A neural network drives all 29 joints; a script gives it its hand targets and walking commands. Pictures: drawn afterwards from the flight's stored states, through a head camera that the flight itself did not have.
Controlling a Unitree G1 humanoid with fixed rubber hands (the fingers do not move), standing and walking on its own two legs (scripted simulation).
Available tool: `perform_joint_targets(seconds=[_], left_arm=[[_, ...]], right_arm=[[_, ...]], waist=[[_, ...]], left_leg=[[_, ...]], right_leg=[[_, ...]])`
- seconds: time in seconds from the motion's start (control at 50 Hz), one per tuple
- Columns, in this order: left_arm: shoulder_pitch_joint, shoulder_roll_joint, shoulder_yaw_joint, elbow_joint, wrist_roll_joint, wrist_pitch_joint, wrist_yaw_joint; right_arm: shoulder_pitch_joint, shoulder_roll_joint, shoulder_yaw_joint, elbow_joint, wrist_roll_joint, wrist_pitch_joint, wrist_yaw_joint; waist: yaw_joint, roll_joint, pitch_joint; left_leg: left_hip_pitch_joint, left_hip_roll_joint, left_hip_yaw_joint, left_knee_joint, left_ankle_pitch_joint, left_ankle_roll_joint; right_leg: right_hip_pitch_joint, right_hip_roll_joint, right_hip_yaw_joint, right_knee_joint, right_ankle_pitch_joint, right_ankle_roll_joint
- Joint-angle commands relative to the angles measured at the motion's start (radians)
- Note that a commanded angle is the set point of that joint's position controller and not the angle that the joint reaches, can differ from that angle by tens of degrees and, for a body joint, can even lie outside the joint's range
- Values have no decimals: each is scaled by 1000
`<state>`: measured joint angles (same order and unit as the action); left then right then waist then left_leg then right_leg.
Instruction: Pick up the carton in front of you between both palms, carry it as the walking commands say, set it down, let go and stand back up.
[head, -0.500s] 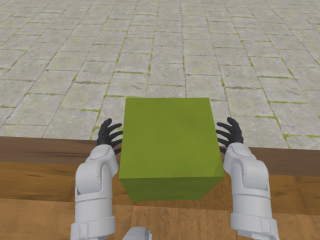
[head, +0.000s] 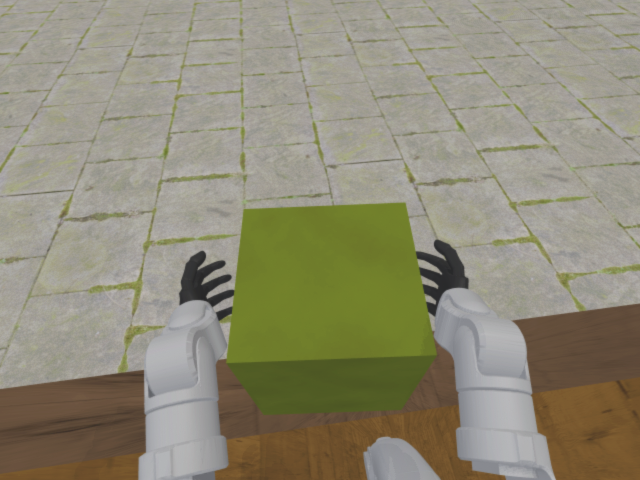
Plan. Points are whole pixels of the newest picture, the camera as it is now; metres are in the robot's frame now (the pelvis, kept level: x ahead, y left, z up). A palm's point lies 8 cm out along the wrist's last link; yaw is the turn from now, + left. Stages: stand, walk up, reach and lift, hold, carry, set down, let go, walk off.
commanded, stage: carry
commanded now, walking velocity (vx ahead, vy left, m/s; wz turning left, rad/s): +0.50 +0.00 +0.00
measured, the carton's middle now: (328, 317) +0.33 -0.02 -0.01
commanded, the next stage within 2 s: none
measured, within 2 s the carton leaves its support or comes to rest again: neither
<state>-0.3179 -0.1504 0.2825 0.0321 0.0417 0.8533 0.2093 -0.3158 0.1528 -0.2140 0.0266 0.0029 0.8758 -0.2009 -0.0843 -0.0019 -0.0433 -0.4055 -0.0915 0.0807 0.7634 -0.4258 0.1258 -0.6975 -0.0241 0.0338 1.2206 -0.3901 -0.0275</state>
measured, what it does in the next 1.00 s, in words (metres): goes down: right foot 0.10 m lower, then left foot 0.10 m lower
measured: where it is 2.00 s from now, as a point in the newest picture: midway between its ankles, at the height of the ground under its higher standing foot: (297, 307)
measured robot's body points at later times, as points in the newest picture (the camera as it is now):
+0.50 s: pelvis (325, 331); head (329, 40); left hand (218, 190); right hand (367, 171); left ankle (271, 412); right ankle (343, 457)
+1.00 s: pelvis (295, 217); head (274, 16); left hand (236, 130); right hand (343, 123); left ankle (290, 373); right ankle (330, 300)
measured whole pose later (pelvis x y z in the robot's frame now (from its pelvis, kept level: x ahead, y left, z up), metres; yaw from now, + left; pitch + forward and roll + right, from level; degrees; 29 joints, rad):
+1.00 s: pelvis +0.74 +0.00 -0.23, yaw +1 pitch +4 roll +1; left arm -0.28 -0.14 0.29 -0.03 0.05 0.79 0.19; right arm -0.32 0.16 -0.18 0.01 0.02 0.80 -0.21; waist -0.12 -0.03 0.00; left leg -0.27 -0.09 0.06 0.82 -0.62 0.09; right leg -0.68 -0.04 -0.01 0.64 0.17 -0.04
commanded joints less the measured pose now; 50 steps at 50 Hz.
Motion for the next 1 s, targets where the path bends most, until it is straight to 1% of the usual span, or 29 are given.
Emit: perform_joint_targets(seconds=[0.0, 0.06, 0.14, 0.16, 0.2, 0.22, 0.24, 0.26, 0.28, 0.3, 0.32, 0.36, 0.4, 0.44, 0.5, 0.58, 0.6, 0.64, 0.66, 0.68, 0.7, 0.72, 0.74, 0.76, 0.78, 0.82, 0.86, 0.94, 0.98], left_arm=[[-562, -736, -588, -74, -129, -48, -19], [-527, -729, -597, -86, -121, -71, -15], [-495, -665, -599, -137, -113, -69, -4], [-481, -639, -592, -142, -110, -64, 1], [-429, -582, -574, -141, -90, -46, 12], [-395, -567, -560, -127, -83, -36, 16], [-367, -530, -546, -108, -75, -25, 20], [-370, -517, -552, -83, -94, -13, 28], [-428, -542, -592, -105, -135, -12, 29], [-473, -593, -621, -114, -167, -8, 24], [-533, -638, -649, -141, -206, -6, 13], [-614, -713, -693, -161, -239, -14, -11], [-625, -735, -706, -145, -242, -23, -26], [-607, -768, -707, -120, -244, -36, -42], [-554, -766, -707, -113, -239, -59, -46], [-485, -707, -696, -117, -222, -67, -34], [-470, -689, -687, -116, -216, -62, -30], [-447, -661, -680, -119, -202, -48, -19], [-463, -632, -667, -127, -183, -38, -9], [-441, -616, -646, -119, -162, -25, -1], [-418, -569, -606, -107, -151, -15, 11], [-410, -569, -584, -118, -142, -13, 19], [-419, -580, -548, -106, -132, -14, 25], [-435, -598, -527, -107, -116, -13, 22], [-454, -614, -520, -91, -108, -16, 16], [-497, -655, -531, -81, -112, -33, -2], [-532, -698, -560, -85, -121, -57, -19], [-521, -712, -587, -117, -116, -92, -21], [-495, -682, -601, -143, -119, -99, -17]], right_arm=[[-613, 784, 638, -112, 179, -61, 40], [-552, 760, 647, -121, 176, -86, 39], [-487, 706, 636, -135, 170, -92, 27], [-470, 690, 633, -128, 170, -86, 21], [-442, 668, 637, -115, 161, -71, 7], [-453, 638, 621, -125, 148, -62, -3], [-467, 616, 603, -128, 128, -52, -11], [-438, 594, 561, -112, 110, -37, -19], [-430, 568, 526, -113, 98, -30, -28], [-459, 577, 504, -112, 91, -28, -33], [-465, 593, 485, -89, 83, -30, -33], [-497, 632, 464, -79, 56, -39, -20], [-521, 672, 471, -66, 64, -55, -8], [-543, 707, 495, -77, 75, -75, 4], [-536, 712, 530, -97, 75, -96, 2], [-521, 650, 538, -153, 80, -94, -6], [-500, 627, 529, -150, 72, -89, -9], [-439, 580, 519, -142, 61, -73, -16], [-398, 560, 508, -128, 50, -63, -18], [-399, 525, 503, -96, 53, -53, -24], [-395, 547, 517, -67, 80, -42, -31], [-423, 557, 539, -90, 106, -42, -37], [-448, 599, 564, -112, 145, -35, -29], [-538, 643, 608, -145, 166, -40, -21], [-566, 680, 628, -143, 180, -40, -7], [-601, 727, 643, -145, 197, -49, 13], [-613, 768, 664, -136, 202, -66, 32], [-542, 773, 671, -125, 202, -106, 43], [-511, 749, 671, -135, 195, -115, 37]], waist=[[13, 96, -338], [-36, 43, -338], [-57, 119, -260], [-43, 123, -251], [130, 113, -362], [243, -4, -398], [218, -191, -361], [150, -202, -434], [182, -141, -451], [179, -75, -413], [151, 58, -360], [136, 56, -291], [144, -26, -254], [150, -76, -323], [203, -49, -312], [217, -128, -246], [168, -140, -307], [-3, -83, -368], [-74, 90, -362], [25, 250, -407], [-5, 190, -465], [-32, 153, -468], [-3, -35, -383], [-3, 62, -379], [16, -8, -312], [16, 10, -250], [12, 106, -298], [-46, 40, -303], [-41, 90, -265]], left_leg=[[307, 294, -382, -176, 674, 132], [394, 146, -252, -46, 536, 78], [256, 110, -204, 9, 440, 51], [237, 102, -184, 53, 389, 41], [177, 145, -115, 330, 737, -15], [74, 110, -56, 656, 715, -62], [-209, 18, -4, 930, -94, -102], [-428, 8, -126, 970, -224, -114], [-519, 38, -146, 937, -184, -100], [-568, 85, -175, 874, -174, -94], [-543, 105, -197, 743, -65, -87], [-429, 142, -190, 538, -17, -101], [-326, 123, -114, 373, 14, -109], [-355, 125, -97, 384, 256, -87], [-351, 90, -34, -10, 606, -77], [-42, 45, 34, -293, 785, -77], [99, 45, 54, -204, 906, -59], [322, 43, 80, -280, 771, -31], [449, 114, 3, -351, 720, 3], [765, 336, -292, -86, 1176, 101], [867, 398, -482, -81, 998, 162], [816, 438, -649, -132, 602, 247], [622, 385, -624, -221, 445, 199], [563, 437, -686, -187, 506, 238], [405, 422, -639, -211, 482, 229], [232, 364, -542, -280, 359, 209], [253, 320, -391, -219, 675, 151], [326, 155, -222, -94, 420, 89], [271, 115, -163, -4, 487, 36]], right_leg=[[-95, -20, -23, -72, 240, -13], [-86, 24, -86, -461, 567, -21], [197, 76, -158, -742, 729, -38], [267, 77, -166, -793, 781, -45], [557, 83, -196, -693, 722, -77], [729, 38, -148, -759, 599, -118], [887, -112, 17, -604, 977, -157], [1068, -279, 357, -552, 1002, -267], [1027, -321, 536, -643, 586, -344], [948, -314, 605, -667, 401, -364], [827, -294, 559, -677, 369, -330], [582, -275, 497, -675, 372, -321], [464, -214, 382, -725, 435, -293], [565, -187, 302, -639, 622, -254], [638, -27, 148, -517, 468, -192], [500, 5, 91, -461, 332, -156], [459, -13, 39, -367, 358, -135], [450, -30, -41, -38, 672, -74], [320, 40, -97, 300, 418, -27], [-66, 101, -59, 487, -249, 23], [-204, 73, 1, 473, -249, 10], [-312, 54, 30, 462, -249, -9], [-270, 11, 50, 278, -114, -20], [-264, 5, 61, 260, -129, -27], [-201, -22, 59, 123, -87, -15], [-86, -28, 12, -117, -67, 5], [-6, -17, -41, -164, 227, -9], [68, 41, -123, -627, 633, -13], [205, 76, -163, -746, 738, -20]])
